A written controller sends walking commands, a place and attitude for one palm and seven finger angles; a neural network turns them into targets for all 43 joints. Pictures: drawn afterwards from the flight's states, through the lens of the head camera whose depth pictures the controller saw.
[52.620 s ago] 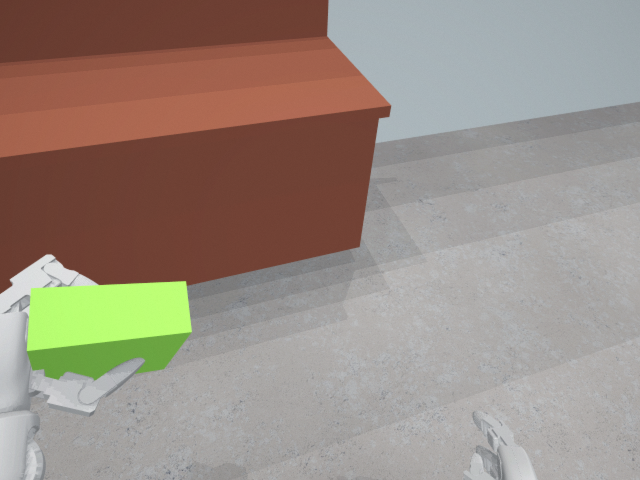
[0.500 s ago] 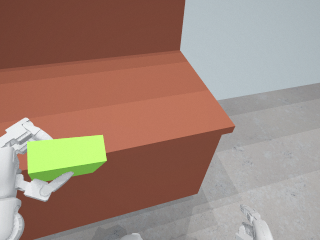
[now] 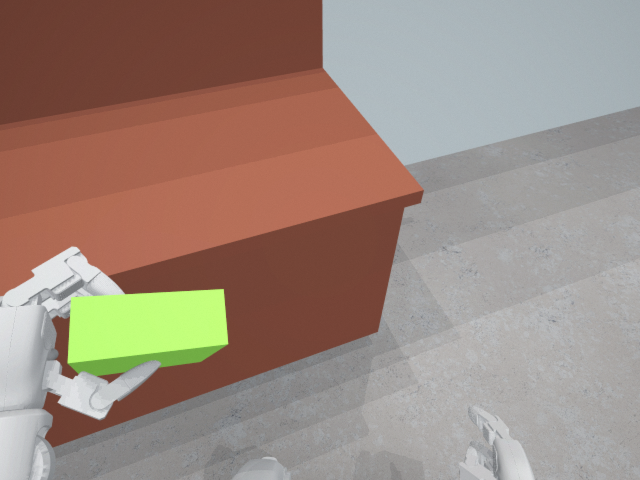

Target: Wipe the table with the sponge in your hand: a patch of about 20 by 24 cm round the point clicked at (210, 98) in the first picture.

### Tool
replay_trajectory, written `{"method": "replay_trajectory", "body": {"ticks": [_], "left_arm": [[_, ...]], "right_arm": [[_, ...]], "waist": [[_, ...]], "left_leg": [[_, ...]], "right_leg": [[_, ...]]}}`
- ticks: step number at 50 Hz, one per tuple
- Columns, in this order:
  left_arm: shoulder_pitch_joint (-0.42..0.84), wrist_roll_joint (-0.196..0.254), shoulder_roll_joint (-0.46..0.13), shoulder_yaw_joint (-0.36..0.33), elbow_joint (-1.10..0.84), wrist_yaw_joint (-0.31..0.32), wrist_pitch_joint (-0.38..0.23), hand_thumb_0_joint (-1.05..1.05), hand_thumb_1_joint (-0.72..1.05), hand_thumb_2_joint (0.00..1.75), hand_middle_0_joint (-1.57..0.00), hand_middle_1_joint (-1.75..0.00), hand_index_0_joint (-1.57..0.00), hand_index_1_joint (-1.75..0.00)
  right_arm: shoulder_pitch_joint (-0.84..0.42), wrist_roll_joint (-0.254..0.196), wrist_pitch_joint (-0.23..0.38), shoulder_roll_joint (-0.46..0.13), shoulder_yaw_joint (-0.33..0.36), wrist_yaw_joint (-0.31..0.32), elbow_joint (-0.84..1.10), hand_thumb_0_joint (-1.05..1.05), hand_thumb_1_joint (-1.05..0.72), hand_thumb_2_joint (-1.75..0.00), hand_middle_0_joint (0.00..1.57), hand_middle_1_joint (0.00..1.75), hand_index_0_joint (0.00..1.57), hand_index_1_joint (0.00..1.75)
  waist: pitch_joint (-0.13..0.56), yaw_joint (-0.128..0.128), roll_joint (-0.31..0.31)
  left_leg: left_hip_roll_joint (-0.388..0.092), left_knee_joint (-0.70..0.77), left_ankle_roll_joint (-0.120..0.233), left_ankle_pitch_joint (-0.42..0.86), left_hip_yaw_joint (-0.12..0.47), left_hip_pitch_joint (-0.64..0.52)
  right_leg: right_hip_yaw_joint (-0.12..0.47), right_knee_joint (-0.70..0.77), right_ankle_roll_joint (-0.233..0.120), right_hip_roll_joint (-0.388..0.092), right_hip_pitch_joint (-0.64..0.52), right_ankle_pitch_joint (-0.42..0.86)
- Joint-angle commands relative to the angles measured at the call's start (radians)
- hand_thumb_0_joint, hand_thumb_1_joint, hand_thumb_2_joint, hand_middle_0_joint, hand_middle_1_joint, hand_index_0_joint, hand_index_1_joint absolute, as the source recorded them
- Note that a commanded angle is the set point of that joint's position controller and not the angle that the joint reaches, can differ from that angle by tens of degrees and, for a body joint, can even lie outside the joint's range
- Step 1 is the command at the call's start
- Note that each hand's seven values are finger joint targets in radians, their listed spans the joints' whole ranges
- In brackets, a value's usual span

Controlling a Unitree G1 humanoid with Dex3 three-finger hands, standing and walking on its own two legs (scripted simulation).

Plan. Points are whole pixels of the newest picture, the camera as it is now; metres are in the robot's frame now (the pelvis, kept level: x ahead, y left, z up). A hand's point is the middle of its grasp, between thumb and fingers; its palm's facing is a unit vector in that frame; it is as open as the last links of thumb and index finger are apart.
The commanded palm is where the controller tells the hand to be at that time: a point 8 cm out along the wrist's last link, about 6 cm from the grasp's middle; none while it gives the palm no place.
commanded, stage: stop stepping back and stand still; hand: left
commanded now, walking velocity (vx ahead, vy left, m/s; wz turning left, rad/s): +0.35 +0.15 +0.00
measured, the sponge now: (170, 334) +0.23 +0.16 +0.13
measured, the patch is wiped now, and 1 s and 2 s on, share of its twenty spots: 1.00 1.00 1.00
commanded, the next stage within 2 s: stand and wait in 1.94 s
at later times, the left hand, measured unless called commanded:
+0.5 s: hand out of the picture +0.09 +0.21 +0.16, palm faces +0.40 -0.85 -0.34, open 9.3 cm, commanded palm +0.04 +0.26 +0.18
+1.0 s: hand out of the picture +0.07 +0.18 +0.16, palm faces +0.36 -0.85 -0.39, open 9.3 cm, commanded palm +0.03 +0.24 +0.18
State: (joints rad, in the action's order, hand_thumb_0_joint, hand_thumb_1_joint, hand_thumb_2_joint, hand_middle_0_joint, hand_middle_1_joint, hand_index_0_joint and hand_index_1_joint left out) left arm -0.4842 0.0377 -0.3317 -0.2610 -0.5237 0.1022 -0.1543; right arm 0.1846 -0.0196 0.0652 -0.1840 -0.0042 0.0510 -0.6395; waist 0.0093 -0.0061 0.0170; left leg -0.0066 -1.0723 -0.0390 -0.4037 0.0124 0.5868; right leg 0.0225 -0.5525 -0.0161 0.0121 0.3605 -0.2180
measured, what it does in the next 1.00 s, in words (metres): walks backwards: left foot, then left foot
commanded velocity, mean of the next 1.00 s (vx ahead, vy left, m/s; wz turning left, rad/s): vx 0.17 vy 0.05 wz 0.00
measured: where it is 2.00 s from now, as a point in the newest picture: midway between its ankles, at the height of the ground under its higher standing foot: outside the picture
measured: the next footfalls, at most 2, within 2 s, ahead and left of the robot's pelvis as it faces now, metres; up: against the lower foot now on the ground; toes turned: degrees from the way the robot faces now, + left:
left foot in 0.14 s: -0.06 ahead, +0.15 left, +0.00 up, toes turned +3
left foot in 0.62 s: -0.07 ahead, +0.11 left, +0.00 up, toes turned +4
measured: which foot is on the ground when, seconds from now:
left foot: up 0.00-0.12, down 0.14-0.34, up 0.36-0.60, down 0.62-0.82, up 0.84-1.00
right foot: down 0.00-0.62, up 0.64-0.80, down 0.82-1.00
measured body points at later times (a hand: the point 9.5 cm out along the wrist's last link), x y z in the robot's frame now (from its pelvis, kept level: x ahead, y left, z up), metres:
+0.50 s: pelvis -0.10 -0.02 +0.00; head -0.14 -0.04 +0.45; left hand +0.07 +0.25 +0.18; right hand +0.05 -0.25 -0.10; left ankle -0.11 +0.11 -0.67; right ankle -0.02 -0.08 -0.73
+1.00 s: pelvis -0.12 -0.05 +0.00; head -0.12 -0.06 +0.45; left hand +0.04 +0.22 +0.18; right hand +0.03 -0.29 -0.09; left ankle -0.10 +0.09 -0.70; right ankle -0.11 -0.13 -0.73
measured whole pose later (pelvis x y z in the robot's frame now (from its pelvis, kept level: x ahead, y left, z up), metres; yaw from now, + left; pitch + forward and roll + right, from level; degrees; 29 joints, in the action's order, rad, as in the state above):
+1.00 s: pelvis -0.12 -0.05 +0.00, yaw +2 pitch -1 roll +1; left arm -0.54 0.05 -0.33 -0.28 -0.52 0.12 -0.15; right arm 0.25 -0.01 0.10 -0.24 0.00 0.06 -0.67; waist -0.01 0.00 0.00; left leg -0.02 -0.82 0.02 -0.30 -0.01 0.43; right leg -0.07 -0.52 -0.05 0.01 0.25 -0.26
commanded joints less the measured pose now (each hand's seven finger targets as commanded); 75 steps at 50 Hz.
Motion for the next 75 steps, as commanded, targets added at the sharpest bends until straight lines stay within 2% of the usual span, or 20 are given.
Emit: {"method": "replay_trajectory", "body": {"ticks": [1,4,6,8,10,16,18,21,28,31,32,35,39,40,41,43,45,50,55,75], "left_arm": [[-0.047,0.029,-0.215,-0.221,-0.179,0.043,-0.054,0.00,0.10,1.30,-1.20,-1.60,-1.20,-1.60],[0.006,0.030,-0.228,-0.224,-0.187,0.072,-0.043,0.00,0.10,1.30,-1.20,-1.60,-1.20,-1.60],[0.031,0.036,-0.209,-0.198,-0.217,0.074,-0.046,0.00,0.10,1.30,-1.20,-1.60,-1.20,-1.60],[0.070,0.036,-0.217,-0.193,-0.249,0.073,-0.046,0.00,0.10,1.30,-1.20,-1.60,-1.20,-1.60],[0.116,0.016,-0.205,-0.162,-0.236,0.074,-0.036,0.00,0.10,1.30,-1.20,-1.60,-1.20,-1.60],[0.146,0.012,-0.157,-0.118,-0.083,0.059,-0.003,0.00,0.10,1.30,-1.20,-1.60,-1.20,-1.60],[0.246,0.014,-0.201,-0.124,-0.105,0.041,-0.001,0.00,0.10,1.30,-1.20,-1.60,-1.20,-1.60],[0.229,0.011,-0.228,-0.153,-0.094,0.019,-0.041,0.00,0.10,1.30,-1.20,-1.60,-1.20,-1.60],[0.095,0.024,-0.214,-0.154,-0.207,0.064,-0.035,0.00,0.10,1.30,-1.20,-1.60,-1.20,-1.60],[0.195,0.007,-0.220,-0.167,-0.194,0.079,-0.028,0.00,0.10,1.30,-1.20,-1.60,-1.20,-1.60],[0.201,-0.014,-0.259,-0.210,-0.175,0.066,-0.018,0.00,0.10,1.30,-1.20,-1.60,-1.20,-1.60],[0.116,0.010,-0.174,-0.142,-0.014,0.052,0.004,0.00,0.10,1.30,-1.20,-1.60,-1.20,-1.60],[0.088,0.017,-0.163,-0.125,-0.055,0.046,0.008,0.00,0.10,1.30,-1.20,-1.60,-1.20,-1.60],[0.090,0.012,-0.172,-0.127,-0.090,0.038,-0.004,0.00,0.10,1.30,-1.20,-1.60,-1.20,-1.60],[0.092,0.011,-0.215,-0.149,-0.117,0.033,-0.006,0.00,0.10,1.30,-1.20,-1.60,-1.20,-1.60],[0.206,0.023,-0.224,-0.164,-0.224,0.029,-0.066,0.00,0.10,1.30,-1.20,-1.60,-1.20,-1.60],[0.167,0.027,-0.258,-0.198,-0.271,0.033,-0.074,0.00,0.10,1.30,-1.20,-1.60,-1.20,-1.60],[0.051,0.028,-0.210,-0.189,-0.203,0.068,-0.075,0.00,0.10,1.30,-1.20,-1.60,-1.20,-1.60],[0.051,0.034,-0.169,-0.159,-0.099,0.072,-0.057,0.00,0.10,1.30,-1.20,-1.60,-1.20,-1.60],[0.071,0.023,-0.165,-0.142,-0.170,0.070,-0.037,0.00,0.10,1.30,-1.20,-1.60,-1.20,-1.60]], "right_arm": [[-0.084,-0.010,0.017,-0.101,0.044,0.020,0.219,0.00,-0.90,-0.90,0.20,0.30,0.20,0.30],[-0.052,-0.005,0.037,-0.147,0.057,0.042,0.207,0.00,-0.90,-0.90,0.20,0.30,0.20,0.30],[-0.037,0.000,0.053,-0.176,0.059,0.050,0.217,0.00,-0.90,-0.90,0.20,0.30,0.20,0.30],[-0.029,-0.002,0.073,-0.191,0.060,0.048,0.214,0.00,-0.90,-0.90,0.20,0.30,0.20,0.30],[-0.018,-0.002,0.092,-0.151,0.057,0.041,0.184,0.00,-0.90,-0.90,0.20,0.30,0.20,0.30],[-0.050,0.011,0.120,-0.180,0.043,0.035,0.139,0.00,-0.90,-0.90,0.20,0.30,0.20,0.30],[-0.110,0.007,0.110,-0.186,0.062,0.033,0.154,0.00,-0.90,-0.90,0.20,0.30,0.20,0.30],[-0.034,0.016,0.084,-0.154,0.047,0.013,0.090,0.00,-0.90,-0.90,0.20,0.30,0.20,0.30],[-0.060,0.021,0.077,-0.129,0.015,0.042,0.162,0.00,-0.90,-0.90,0.20,0.30,0.20,0.30],[-0.057,0.017,0.097,-0.160,0.018,0.040,0.173,0.00,-0.90,-0.90,0.20,0.30,0.20,0.30],[-0.074,0.023,0.098,-0.156,0.036,0.031,0.170,0.00,-0.90,-0.90,0.20,0.30,0.20,0.30],[-0.043,-0.009,0.104,-0.142,0.030,0.011,0.149,0.00,-0.90,-0.90,0.20,0.30,0.20,0.30],[-0.079,0.004,0.084,-0.158,0.022,0.029,0.177,0.00,-0.90,-0.90,0.20,0.30,0.20,0.30],[-0.078,0.010,0.083,-0.155,0.031,0.027,0.173,0.00,-0.90,-0.90,0.20,0.30,0.20,0.30],[-0.088,0.005,0.083,-0.146,0.045,0.019,0.182,0.00,-0.90,-0.90,0.20,0.30,0.20,0.30],[-0.071,0.012,0.115,-0.145,0.041,0.012,0.144,0.00,-0.90,-0.90,0.20,0.30,0.20,0.30],[-0.053,0.004,0.110,-0.160,0.061,0.007,0.137,0.00,-0.90,-0.90,0.20,0.30,0.20,0.30],[-0.065,0.006,0.088,-0.131,0.045,0.031,0.150,0.00,-0.90,-0.90,0.20,0.30,0.20,0.30],[-0.075,-0.010,0.074,-0.184,0.065,0.035,0.175,0.00,-0.90,-0.90,0.20,0.30,0.20,0.30],[-0.107,0.004,0.055,-0.142,0.031,0.029,0.191,0.00,-0.90,-0.90,0.20,0.30,0.20,0.30]], "waist": [[0.192,-0.013,-0.106],[0.180,-0.025,-0.139],[0.161,-0.025,0.036],[0.107,-0.020,0.295],[0.037,-0.044,0.321],[-0.005,0.033,-0.050],[0.013,0.014,-0.379],[0.031,-0.035,-0.088],[0.106,-0.019,-0.069],[0.009,-0.022,0.319],[0.080,0.027,0.193],[-0.045,0.000,0.184],[-0.021,0.030,0.042],[-0.005,0.036,-0.123],[0.021,0.028,-0.399],[0.089,-0.013,-0.073],[0.090,-0.017,-0.037],[0.091,-0.002,-0.073],[0.061,0.018,0.006],[0.117,0.006,0.073]], "left_leg": [[-0.045,0.140,0.032,-0.027,0.014,-0.186],[-0.043,0.462,0.069,-0.010,0.002,-0.343],[-0.075,0.706,0.097,0.019,0.011,-0.374],[-0.259,0.812,0.175,0.090,0.234,-0.389],[-0.289,0.845,0.234,0.048,0.312,-0.314],[-0.098,0.446,0.116,-0.185,0.029,-0.064],[0.035,-0.115,0.075,-0.130,0.028,0.067],[-0.032,-0.107,0.063,0.034,0.036,-0.088],[-0.012,0.540,0.100,-0.060,-0.113,-0.441],[-0.353,0.962,0.255,-0.435,0.418,-0.271],[-0.297,0.909,0.235,-0.145,0.229,-0.168],[-0.279,0.886,0.226,-0.300,0.228,-0.140],[-0.142,0.637,0.125,-0.225,0.075,-0.049],[-0.062,0.348,0.101,-0.132,-0.019,0.009],[0.015,0.024,0.070,-0.099,-0.041,0.116],[-0.037,-0.090,0.048,0.039,0.048,0.059],[-0.063,0.006,0.044,0.074,0.066,-0.023],[-0.024,0.526,0.070,0.171,-0.054,-0.370],[-0.138,0.631,0.115,0.238,0.137,-0.367],[-0.113,0.692,0.067,0.312,0.074,-0.383]], "right_leg": [[0.159,0.140,-0.089,-0.273,0.021,0.200],[0.190,0.152,-0.065,-0.249,0.071,-0.071],[0.129,-0.007,-0.028,-0.131,0.028,-0.109],[-0.039,-0.306,0.042,0.015,0.151,-0.218],[0.012,-0.504,0.050,-0.024,0.255,-0.221],[-0.033,0.129,0.010,-0.017,-0.233,-0.101],[0.608,0.437,-0.121,-0.357,-0.114,-0.399],[0.421,0.402,-0.114,-0.294,0.081,-0.507],[0.126,0.270,-0.068,-0.208,0.141,-0.530],[-0.036,-0.494,0.026,0.018,0.203,-0.284],[-0.006,-0.650,0.016,0.005,0.072,-0.245],[0.001,-0.499,0.022,-0.065,0.153,-0.207],[-0.116,0.097,0.011,0.008,-0.244,-0.162],[0.014,0.238,-0.032,-0.076,-0.300,-0.130],[0.461,0.392,-0.120,-0.325,-0.274,-0.159],[0.390,0.334,-0.156,-0.367,-0.239,0.118],[0.323,0.271,-0.142,-0.343,-0.193,0.220],[0.106,0.214,-0.074,-0.235,-0.089,-0.047],[0.057,0.135,0.019,-0.086,-0.103,0.017],[-0.002,0.149,0.015,-0.056,-0.188,0.131]]}}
